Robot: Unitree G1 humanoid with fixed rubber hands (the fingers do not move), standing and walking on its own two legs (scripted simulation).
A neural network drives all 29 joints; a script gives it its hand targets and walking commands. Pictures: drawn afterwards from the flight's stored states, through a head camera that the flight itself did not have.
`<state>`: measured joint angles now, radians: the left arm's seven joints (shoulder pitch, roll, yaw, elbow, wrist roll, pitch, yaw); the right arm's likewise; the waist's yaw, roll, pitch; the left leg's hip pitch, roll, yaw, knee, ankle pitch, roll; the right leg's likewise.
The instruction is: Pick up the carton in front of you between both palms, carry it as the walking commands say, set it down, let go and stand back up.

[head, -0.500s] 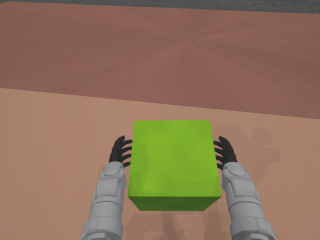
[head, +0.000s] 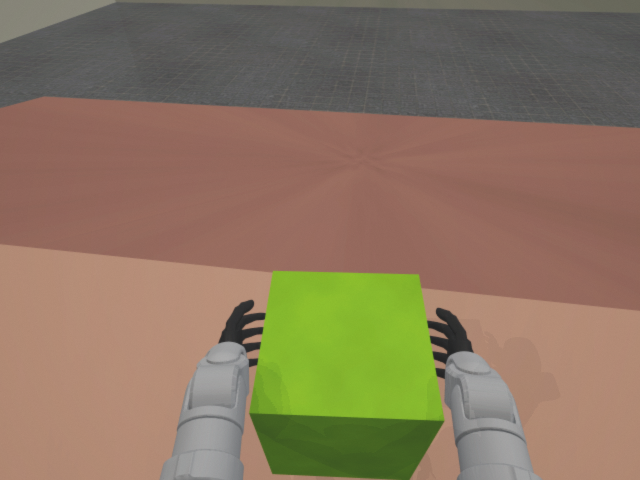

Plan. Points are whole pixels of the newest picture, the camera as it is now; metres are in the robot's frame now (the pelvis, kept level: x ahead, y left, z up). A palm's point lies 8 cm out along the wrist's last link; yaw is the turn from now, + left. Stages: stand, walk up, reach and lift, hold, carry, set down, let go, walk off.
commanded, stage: reach and lift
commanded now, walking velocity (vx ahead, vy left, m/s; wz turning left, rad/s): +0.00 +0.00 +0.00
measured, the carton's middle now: (342, 378) +0.31 +0.00 -0.06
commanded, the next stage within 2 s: hold in 0.76 s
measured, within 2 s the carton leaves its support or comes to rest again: neither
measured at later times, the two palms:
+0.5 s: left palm (232, 344) +0.30 +0.15 +0.04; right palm (459, 351) +0.30 -0.15 +0.03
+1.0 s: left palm (227, 339) +0.29 +0.15 +0.06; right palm (463, 347) +0.29 -0.15 +0.06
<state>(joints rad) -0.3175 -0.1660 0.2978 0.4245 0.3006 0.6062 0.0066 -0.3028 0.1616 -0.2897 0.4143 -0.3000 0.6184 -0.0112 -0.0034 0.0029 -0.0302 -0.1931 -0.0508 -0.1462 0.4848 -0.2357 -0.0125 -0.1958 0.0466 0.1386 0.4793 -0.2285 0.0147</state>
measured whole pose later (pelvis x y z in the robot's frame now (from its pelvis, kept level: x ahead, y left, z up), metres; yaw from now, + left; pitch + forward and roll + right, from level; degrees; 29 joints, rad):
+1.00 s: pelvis +0.01 +0.00 +0.01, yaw +0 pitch -7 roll +0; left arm -0.27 -0.15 0.22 0.25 0.28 0.76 0.00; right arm -0.26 0.15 -0.21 0.25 -0.28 0.77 -0.01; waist 0.00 0.00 -0.02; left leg -0.04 -0.04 -0.14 0.36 -0.20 -0.01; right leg -0.05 0.04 0.14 0.36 -0.19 0.01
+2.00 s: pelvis +0.01 +0.00 +0.01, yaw +0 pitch -7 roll +0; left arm -0.27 -0.15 0.22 0.25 0.29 0.77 0.00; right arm -0.27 0.15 -0.21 0.25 -0.29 0.78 -0.01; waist 0.00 0.00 -0.01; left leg -0.05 -0.04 -0.13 0.37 -0.20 -0.01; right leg -0.05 0.04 0.12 0.36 -0.19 0.01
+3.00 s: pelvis +0.28 +0.04 -0.02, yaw -1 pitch +4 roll +1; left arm -0.20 -0.13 0.13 -0.39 0.10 1.24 0.10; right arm -0.21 0.14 -0.11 -0.35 -0.11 1.23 -0.10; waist 0.02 -0.05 -0.11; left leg -0.46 0.03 0.24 0.56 -0.15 0.07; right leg -0.14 -0.12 -0.10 0.71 -0.48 0.04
